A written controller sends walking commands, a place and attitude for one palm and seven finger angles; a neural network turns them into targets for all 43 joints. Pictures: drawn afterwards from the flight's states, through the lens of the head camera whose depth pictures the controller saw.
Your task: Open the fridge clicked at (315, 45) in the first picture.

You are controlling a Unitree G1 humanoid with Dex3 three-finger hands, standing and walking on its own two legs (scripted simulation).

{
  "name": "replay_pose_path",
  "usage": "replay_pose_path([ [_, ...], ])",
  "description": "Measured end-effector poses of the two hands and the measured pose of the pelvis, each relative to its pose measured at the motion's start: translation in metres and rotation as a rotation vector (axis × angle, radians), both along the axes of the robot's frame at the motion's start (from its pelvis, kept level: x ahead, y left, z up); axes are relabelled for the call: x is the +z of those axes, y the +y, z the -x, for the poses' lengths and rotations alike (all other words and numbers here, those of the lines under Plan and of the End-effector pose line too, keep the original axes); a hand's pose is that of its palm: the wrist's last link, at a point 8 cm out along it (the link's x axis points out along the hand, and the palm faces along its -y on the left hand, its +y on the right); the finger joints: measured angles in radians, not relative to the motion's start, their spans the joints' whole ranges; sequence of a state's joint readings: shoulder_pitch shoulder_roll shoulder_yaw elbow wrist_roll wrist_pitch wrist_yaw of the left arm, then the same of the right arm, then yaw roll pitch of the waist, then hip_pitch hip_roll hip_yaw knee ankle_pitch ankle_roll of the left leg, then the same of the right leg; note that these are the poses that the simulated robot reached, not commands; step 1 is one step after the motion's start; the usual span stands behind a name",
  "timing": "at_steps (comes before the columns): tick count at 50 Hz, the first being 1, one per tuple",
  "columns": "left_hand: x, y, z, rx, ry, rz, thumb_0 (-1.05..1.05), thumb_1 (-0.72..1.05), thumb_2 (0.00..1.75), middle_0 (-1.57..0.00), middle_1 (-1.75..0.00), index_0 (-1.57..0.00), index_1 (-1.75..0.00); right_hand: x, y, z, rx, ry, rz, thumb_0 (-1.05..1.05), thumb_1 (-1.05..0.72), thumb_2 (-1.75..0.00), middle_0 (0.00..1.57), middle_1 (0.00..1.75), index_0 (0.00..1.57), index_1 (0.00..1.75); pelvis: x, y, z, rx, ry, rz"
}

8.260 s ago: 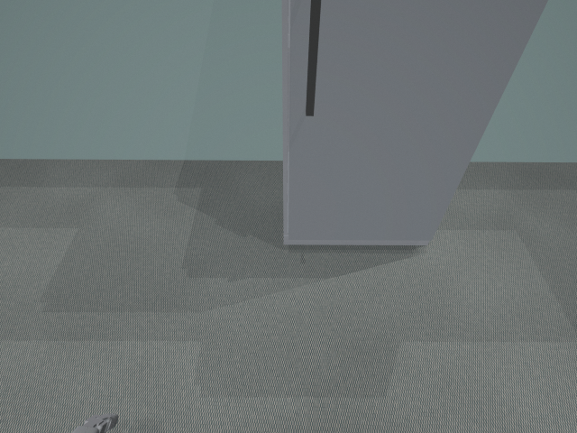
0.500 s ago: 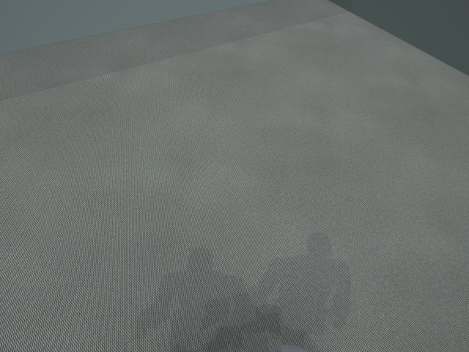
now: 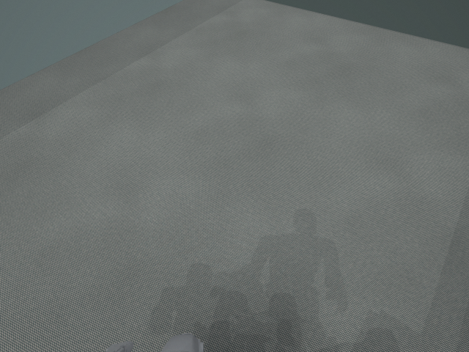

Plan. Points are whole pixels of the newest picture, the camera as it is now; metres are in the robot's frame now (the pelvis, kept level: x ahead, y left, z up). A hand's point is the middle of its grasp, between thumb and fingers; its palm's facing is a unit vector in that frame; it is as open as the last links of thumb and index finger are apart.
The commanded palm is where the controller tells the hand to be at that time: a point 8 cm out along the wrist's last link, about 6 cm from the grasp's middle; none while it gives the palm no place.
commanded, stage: turn to face it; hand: left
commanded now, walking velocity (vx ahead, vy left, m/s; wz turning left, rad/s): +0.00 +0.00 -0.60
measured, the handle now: out of the picture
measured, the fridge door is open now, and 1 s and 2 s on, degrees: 0 0 0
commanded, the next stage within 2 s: none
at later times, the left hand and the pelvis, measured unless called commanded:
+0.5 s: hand out of the picture +0.09 +0.26 -0.18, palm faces -0.20 -0.96 -0.20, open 7.4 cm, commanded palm none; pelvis -0.01 +0.06 +0.00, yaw -17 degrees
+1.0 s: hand (190, 339) +0.17 +0.11 -0.15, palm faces -0.55 -0.79 -0.26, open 7.4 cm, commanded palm none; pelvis -0.03 +0.01 +0.00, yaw -35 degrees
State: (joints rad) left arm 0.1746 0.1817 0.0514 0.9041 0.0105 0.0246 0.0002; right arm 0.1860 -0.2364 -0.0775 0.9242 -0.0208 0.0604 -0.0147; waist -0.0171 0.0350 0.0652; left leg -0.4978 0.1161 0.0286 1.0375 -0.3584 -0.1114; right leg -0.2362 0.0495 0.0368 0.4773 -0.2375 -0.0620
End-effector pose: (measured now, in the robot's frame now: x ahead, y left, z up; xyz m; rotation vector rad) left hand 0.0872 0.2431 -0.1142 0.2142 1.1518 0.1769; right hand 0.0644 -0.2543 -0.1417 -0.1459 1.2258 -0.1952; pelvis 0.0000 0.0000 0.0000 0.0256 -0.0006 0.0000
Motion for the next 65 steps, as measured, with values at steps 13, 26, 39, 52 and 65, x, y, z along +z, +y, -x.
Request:
replay_pose_path([
  [13,-0.044,0.047,0.033,-0.03,0.151,0.057,0.01,0.9,0.89,-0.2,-0.3,-0.21,-0.3,0.028,0.034,-0.016,-0.045,-0.141,0.104,0.0,-0.91,-0.9,0.2,0.3,0.2,0.3,-0.011,0.042,0.009,-0.141,0.009,0.038],
  [26,-0.029,0.065,-0.013,-0.218,0.171,0.039,0.01,0.91,0.9,-0.19,-0.3,-0.2,-0.3,0.033,0.064,0.077,-0.246,-0.033,0.082,0.0,-0.91,-0.9,0.2,0.3,0.21,0.3,0.003,0.062,0.012,-0.31,0.017,0.071],
  [39,-0.015,-0.051,-0.104,-0.54,-0.026,-0.011,0.01,0.91,0.9,-0.19,-0.3,-0.2,-0.3,-0.019,0.049,0.217,-0.546,0.145,-0.027,0.0,-0.91,-0.9,0.2,0.3,0.2,0.3,-0.019,0.023,0.03,-0.494,0.023,0.023],
  [52,-0.004,-0.091,-0.098,-0.648,0.014,0.0,0.0,0.9,0.89,-0.2,-0.3,-0.21,-0.3,0.002,0.02,0.202,-0.64,0.037,0.009,0.0,-0.91,-0.9,0.2,0.3,0.2,0.3,0.0,0.008,0.03,-0.635,0.016,0.004],
  [65,-0.049,-0.038,-0.119,-0.675,0.165,0.009,0.01,0.9,0.89,-0.2,-0.3,-0.21,-0.3,0.029,0.037,0.145,-0.672,-0.096,0.15,0.0,-0.91,-0.9,0.2,0.3,0.2,0.3,-0.013,0.045,-0.005,-0.782,0.025,0.047],
])
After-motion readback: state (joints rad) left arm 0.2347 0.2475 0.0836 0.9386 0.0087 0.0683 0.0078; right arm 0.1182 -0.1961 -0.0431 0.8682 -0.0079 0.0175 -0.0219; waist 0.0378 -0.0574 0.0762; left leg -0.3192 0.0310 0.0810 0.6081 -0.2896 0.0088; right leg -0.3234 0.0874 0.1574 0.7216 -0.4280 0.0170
